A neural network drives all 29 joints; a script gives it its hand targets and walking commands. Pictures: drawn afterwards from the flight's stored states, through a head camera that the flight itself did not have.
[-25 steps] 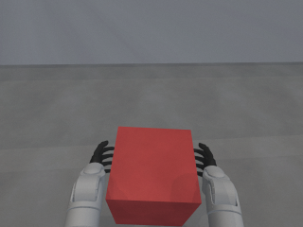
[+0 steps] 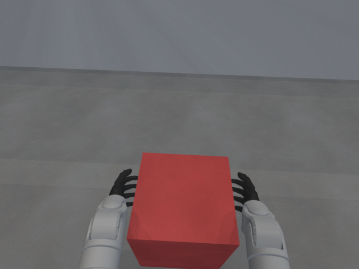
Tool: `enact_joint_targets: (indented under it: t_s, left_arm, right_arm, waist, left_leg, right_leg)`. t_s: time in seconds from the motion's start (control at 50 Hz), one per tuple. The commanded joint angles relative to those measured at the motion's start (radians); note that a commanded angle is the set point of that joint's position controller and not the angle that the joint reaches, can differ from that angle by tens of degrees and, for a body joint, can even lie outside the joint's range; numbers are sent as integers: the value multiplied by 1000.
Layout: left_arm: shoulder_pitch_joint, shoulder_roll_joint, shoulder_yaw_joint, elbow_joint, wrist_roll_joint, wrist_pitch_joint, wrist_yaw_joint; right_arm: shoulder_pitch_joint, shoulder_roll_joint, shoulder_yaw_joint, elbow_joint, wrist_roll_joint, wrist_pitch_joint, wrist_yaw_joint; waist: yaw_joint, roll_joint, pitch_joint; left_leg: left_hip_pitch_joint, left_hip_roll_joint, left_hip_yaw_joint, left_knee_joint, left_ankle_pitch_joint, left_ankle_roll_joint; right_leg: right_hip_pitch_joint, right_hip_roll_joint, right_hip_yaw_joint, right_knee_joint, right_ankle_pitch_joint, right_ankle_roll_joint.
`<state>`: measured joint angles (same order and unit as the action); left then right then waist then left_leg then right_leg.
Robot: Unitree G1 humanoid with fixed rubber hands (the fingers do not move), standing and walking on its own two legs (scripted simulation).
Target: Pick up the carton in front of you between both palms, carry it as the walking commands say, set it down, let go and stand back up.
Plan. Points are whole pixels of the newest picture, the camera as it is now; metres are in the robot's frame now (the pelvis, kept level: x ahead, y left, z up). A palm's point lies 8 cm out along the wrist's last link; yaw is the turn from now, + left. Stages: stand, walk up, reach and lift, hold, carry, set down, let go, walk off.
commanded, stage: hold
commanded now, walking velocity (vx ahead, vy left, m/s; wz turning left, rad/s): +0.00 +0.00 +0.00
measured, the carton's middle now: (182, 214) +0.30 -0.01 -0.06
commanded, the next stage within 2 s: set down in 0.66 s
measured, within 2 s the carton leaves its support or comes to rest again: neither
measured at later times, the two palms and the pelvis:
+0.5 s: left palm (126, 202) +0.27 +0.12 +0.04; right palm (258, 192) +0.31 -0.18 +0.04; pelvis +0.00 -0.06 +0.00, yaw +7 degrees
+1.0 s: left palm (133, 193) +0.32 +0.12 +0.01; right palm (251, 189) +0.34 -0.18 +0.00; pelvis +0.00 -0.04 -0.01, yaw +6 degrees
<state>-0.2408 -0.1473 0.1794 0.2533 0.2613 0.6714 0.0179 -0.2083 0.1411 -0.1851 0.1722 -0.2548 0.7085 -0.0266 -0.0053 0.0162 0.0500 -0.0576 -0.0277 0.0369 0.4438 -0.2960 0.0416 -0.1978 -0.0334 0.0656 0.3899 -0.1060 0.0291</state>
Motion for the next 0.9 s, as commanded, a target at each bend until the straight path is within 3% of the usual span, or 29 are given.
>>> enact_joint_targets:
  t_s: [0.0, 0.04, 0.1, 0.34, 0.5, 0.68, 0.76, 0.88]
  left_arm:
    - [-510, -946, -535, -74, -255, -54, -224]
    - [-533, -946, -539, -60, -267, -47, -241]
    - [-563, -944, -521, -23, -266, -38, -262]
    - [-580, -952, -436, 45, -226, -47, -291]
    - [-607, -956, -415, 61, -216, -51, -302]
    - [-628, -956, -406, 68, -212, -47, -298]
    - [-681, -966, -370, 127, -187, -58, -291]
    - [-801, -949, -201, 304, -78, -137, -254]
  right_arm:
    - [-488, 915, 564, -39, 250, -56, 257]
    - [-473, 922, 531, -6, 227, -51, 253]
    - [-474, 938, 498, 49, 205, -46, 256]
    - [-573, 996, 523, 77, 224, -36, 286]
    - [-583, 995, 510, 102, 225, -30, 294]
    - [-593, 980, 487, 120, 220, -27, 296]
    - [-643, 945, 419, 171, 188, -45, 301]
    - [-776, 857, 199, 348, 56, -132, 305]
  waist:
    - [-13, 32, -297]
    - [-38, 31, -281]
    - [-44, 27, -247]
    - [17, -40, -292]
    - [10, -45, -285]
    - [1, -38, -270]
    - [-22, -22, -230]
    - [-58, 14, -172]
  left_leg:
    - [-80, -13, -154, -118, 366, -50]
    - [-83, -21, -148, -121, 304, -55]
    - [-133, -34, -139, -137, 219, -57]
    - [-248, -66, -119, -158, 62, -13]
    - [-261, -67, -121, -155, 17, -7]
    - [-257, -69, -120, -162, 28, -13]
    - [-275, -70, -118, -157, -1, -21]
    - [-375, -69, -112, -99, -49, -32]
  right_leg:
    - [251, 166, -22, 28, 150, -34]
    - [238, 162, -24, 17, 114, -38]
    - [258, 157, -27, -1, 75, -38]
    - [415, 103, 7, -42, 32, 0]
    - [427, 83, 30, -60, -24, 13]
    - [438, 84, 20, -62, 17, 12]
    - [397, 95, 1, -52, -27, -1]
    - [272, 119, -35, 29, -82, -29]
